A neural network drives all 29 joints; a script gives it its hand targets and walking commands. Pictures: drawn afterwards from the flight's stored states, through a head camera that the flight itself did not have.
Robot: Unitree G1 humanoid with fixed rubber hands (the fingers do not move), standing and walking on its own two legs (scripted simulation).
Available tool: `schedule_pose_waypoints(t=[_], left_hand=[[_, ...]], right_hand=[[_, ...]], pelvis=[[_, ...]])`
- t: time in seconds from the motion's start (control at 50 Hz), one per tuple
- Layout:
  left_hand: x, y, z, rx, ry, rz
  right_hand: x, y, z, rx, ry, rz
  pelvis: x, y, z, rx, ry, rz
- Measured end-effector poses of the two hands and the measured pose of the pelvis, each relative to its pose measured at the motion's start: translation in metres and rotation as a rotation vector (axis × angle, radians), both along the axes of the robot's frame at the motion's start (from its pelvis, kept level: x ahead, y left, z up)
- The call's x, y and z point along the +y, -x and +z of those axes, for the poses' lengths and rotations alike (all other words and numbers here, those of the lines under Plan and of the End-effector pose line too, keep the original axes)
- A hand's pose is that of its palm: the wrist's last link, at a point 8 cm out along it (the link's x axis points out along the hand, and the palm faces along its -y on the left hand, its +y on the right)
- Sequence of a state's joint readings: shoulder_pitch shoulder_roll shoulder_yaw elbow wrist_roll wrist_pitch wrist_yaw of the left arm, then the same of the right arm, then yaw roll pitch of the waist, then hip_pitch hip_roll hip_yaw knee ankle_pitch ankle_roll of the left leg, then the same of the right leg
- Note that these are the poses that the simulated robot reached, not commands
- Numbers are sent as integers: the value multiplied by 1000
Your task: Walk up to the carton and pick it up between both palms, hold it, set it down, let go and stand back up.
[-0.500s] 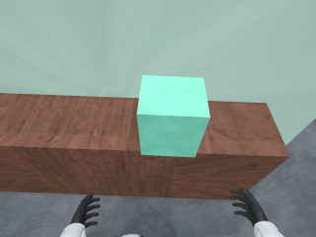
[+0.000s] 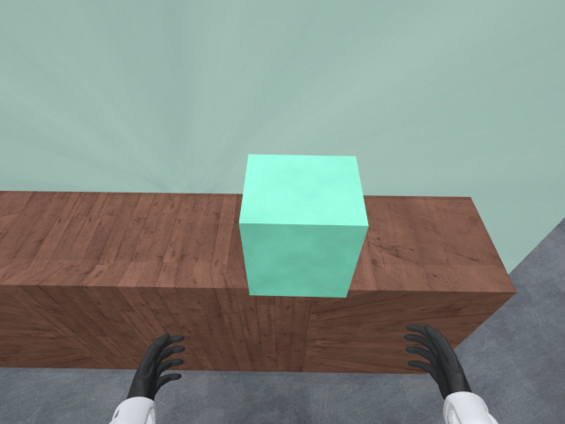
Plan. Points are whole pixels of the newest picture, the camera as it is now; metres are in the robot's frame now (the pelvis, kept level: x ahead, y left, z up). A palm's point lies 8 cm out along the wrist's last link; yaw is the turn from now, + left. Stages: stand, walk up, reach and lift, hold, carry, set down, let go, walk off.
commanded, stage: reach and lift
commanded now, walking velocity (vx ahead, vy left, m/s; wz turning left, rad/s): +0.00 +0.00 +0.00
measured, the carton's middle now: (299, 229) +0.47 +0.00 -0.06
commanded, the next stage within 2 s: none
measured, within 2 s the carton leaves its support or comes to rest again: neither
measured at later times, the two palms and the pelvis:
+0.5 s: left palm (158, 340) +0.24 +0.22 -0.04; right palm (441, 347) +0.24 -0.21 -0.04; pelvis -0.01 -0.01 -0.01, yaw +0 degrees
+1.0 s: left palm (171, 285) +0.31 +0.21 +0.00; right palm (431, 287) +0.32 -0.20 +0.00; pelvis -0.01 +0.00 -0.01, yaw -1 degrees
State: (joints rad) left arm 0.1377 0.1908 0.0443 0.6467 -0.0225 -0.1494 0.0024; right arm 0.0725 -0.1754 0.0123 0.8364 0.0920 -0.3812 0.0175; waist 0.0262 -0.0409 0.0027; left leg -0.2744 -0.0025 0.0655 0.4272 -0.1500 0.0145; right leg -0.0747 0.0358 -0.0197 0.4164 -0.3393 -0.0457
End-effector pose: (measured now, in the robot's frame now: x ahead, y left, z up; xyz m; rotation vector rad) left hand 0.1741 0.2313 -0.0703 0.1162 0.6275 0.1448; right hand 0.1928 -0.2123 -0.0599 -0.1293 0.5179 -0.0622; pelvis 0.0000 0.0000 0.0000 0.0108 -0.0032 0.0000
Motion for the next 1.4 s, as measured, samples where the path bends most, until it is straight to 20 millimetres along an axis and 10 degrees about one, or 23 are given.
schedule_pose_waypoints(t=[0.72, 1.4], left_hand=[[-20, -91, 40, -376, 30, -63], [-34, -198, 115, -426, 58, -61]], right_hand=[[17, -77, 25, -272, -94, -42], [14, -179, 103, -292, -75, -43]], pelvis=[[-4, 11, -15, 105, 4, -2], [0, 5, -5, 205, 15, -26]])
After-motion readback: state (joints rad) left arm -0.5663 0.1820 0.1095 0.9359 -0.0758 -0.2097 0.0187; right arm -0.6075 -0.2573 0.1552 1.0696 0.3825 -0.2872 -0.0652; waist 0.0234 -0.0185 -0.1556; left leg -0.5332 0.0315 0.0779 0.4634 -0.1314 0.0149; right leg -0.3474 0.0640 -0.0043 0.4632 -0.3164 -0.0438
